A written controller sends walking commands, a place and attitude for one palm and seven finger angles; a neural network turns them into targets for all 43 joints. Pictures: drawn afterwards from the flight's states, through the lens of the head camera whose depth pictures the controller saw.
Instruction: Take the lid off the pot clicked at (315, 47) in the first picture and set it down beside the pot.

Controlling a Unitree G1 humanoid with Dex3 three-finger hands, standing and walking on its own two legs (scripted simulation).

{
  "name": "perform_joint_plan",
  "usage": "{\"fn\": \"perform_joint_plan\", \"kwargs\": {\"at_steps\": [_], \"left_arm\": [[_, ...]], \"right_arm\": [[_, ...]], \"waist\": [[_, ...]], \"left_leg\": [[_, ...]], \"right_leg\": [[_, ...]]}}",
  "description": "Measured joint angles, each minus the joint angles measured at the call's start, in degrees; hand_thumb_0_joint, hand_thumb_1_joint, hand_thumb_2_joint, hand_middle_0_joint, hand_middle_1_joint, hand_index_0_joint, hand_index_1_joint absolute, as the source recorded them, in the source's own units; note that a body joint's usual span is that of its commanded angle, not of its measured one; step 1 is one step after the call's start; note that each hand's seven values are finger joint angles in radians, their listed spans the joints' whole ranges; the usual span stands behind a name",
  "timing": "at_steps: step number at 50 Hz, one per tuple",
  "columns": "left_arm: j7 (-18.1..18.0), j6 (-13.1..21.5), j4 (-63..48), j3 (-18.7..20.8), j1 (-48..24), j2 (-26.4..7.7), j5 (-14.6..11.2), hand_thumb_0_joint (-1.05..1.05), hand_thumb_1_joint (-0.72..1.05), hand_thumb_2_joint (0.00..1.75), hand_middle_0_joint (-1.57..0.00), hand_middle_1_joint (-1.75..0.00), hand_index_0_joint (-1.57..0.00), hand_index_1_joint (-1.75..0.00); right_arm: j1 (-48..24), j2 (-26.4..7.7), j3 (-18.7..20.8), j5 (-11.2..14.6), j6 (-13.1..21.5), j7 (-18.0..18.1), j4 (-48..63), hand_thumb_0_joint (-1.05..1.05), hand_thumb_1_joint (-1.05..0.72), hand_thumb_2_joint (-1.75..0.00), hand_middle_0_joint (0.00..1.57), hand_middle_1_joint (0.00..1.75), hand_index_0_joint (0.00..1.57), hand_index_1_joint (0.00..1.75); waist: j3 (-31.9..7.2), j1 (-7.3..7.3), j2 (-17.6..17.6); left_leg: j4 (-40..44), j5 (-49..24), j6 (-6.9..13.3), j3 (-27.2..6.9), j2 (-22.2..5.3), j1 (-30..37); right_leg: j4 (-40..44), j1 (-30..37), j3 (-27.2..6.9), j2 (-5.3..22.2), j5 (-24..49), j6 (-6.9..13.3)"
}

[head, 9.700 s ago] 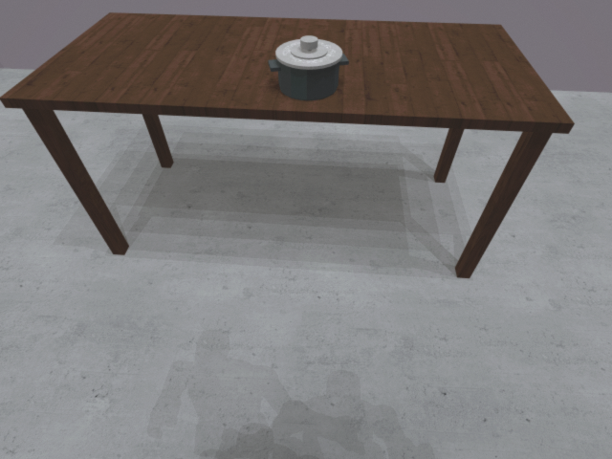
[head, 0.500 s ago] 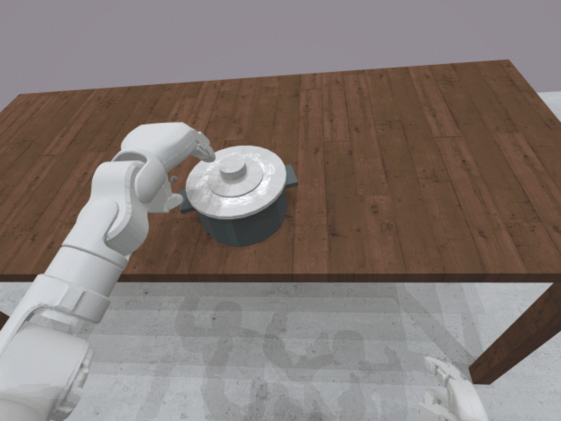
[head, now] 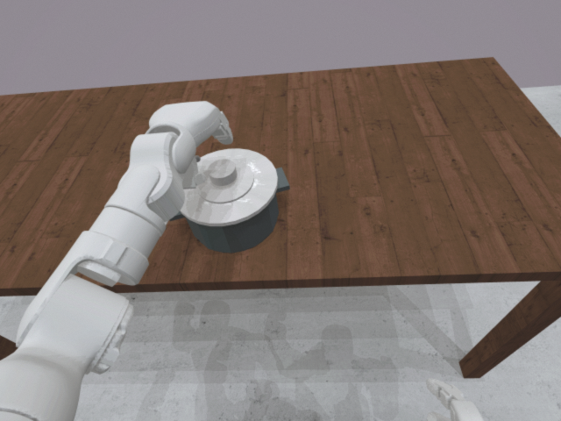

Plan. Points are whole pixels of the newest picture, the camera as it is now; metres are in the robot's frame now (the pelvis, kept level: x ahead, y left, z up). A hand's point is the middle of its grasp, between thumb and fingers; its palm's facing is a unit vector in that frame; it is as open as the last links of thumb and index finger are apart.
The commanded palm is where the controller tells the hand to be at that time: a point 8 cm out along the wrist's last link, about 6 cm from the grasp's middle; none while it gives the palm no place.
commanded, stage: move the open hand above the knob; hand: left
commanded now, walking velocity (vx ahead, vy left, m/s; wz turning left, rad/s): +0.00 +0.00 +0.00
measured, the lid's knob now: (222, 172) +0.49 +0.10 +0.09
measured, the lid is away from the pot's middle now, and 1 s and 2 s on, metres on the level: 0.00 0.00 0.00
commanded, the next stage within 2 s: lower the open fingers around the knob in 0.84 s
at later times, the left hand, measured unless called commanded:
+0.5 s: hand (208, 147) +0.46 +0.11 +0.16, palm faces -0.23 -0.03 -0.97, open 10.2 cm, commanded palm +0.44 +0.11 +0.22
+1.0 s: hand (207, 152) +0.45 +0.10 +0.16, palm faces -0.23 -0.02 -0.97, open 10.2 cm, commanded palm +0.44 +0.11 +0.22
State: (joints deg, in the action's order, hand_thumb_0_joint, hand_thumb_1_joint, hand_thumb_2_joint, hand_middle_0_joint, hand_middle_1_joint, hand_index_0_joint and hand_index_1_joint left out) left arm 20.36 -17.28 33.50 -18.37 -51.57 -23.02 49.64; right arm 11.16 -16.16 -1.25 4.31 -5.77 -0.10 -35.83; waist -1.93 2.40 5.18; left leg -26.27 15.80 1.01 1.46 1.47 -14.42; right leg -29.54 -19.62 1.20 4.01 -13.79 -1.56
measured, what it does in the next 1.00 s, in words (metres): stands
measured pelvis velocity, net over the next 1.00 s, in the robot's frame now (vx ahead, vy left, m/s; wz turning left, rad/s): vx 0.00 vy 0.00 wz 0.00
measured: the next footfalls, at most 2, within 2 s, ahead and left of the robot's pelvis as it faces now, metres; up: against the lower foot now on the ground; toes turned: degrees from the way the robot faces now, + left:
none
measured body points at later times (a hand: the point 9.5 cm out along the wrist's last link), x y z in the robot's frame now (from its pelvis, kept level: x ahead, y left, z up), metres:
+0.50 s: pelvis +0.00 +0.00 +0.00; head +0.03 -0.04 +0.45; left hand +0.47 +0.11 +0.22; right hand +0.11 -0.25 -0.14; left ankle -0.03 +0.11 -0.74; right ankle +0.01 -0.14 -0.74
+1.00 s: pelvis +0.00 +0.00 +0.00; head +0.01 -0.04 +0.45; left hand +0.46 +0.10 +0.22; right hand +0.14 -0.24 -0.13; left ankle -0.03 +0.11 -0.74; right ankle +0.01 -0.14 -0.74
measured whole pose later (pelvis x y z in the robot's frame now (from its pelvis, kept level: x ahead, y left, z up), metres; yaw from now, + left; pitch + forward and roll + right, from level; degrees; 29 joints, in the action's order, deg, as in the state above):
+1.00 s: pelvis +0.00 +0.00 +0.00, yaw +0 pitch +4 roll +1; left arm 19.2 -18.5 41.4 -20.1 -57.1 -19.7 49.9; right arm 10.4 -15.3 -1.8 4.2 -5.6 0.9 -36.8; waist -2.9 2.4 4.7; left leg -25.6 15.2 1.0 1.7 1.6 -14.7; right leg -29.2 -20.1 0.9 4.0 -13.3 -1.6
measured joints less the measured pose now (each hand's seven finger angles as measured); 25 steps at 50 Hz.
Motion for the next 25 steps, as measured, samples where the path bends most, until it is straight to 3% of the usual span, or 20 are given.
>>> {"fn": "perform_joint_plan", "kwargs": {"at_steps": [10,18,25], "left_arm": [[-1.0,0.1,7.4,-0.7,-5.8,2.1,0.2,0.00,-0.32,1.47,-0.84,-0.08,-0.84,-0.08],[-2.1,0.5,8.6,1.9,-5.5,2.4,0.7,0.00,-0.32,1.47,-0.84,-0.08,-0.84,-0.08],[-1.5,0.3,6.3,0.8,-4.0,1.5,0.7,0.00,-0.32,1.47,-0.84,-0.08,-0.84,-0.08]], "right_arm": [[1.2,0.2,0.2,-0.3,0.5,0.7,-1.5,0.01,-0.90,-0.90,0.20,0.30,0.20,0.30],[2.4,0.1,0.2,-0.5,0.1,0.5,-1.7,0.01,-0.90,-0.90,0.20,0.30,0.20,0.30],[2.6,0.2,0.6,-0.3,0.5,0.5,-1.3,0.01,-0.90,-0.90,0.20,0.30,0.20,0.30]], "waist": [[-0.4,0.83,-0.4],[-1.1,1.36,0.0],[-0.8,0.98,0.0]], "left_leg": [[0.3,-0.2,0.1,0.2,0.0,-1.0],[1.0,-0.2,0.1,1.0,-0.2,-0.7],[1.2,-0.3,0.1,0.9,-0.2,-0.4]], "right_leg": [[0.4,-1.0,-0.2,0.0,0.3,-0.1],[0.8,-1.3,-0.9,-0.3,0.5,-0.1],[1.0,-0.9,-0.8,-0.3,0.5,-0.1]]}}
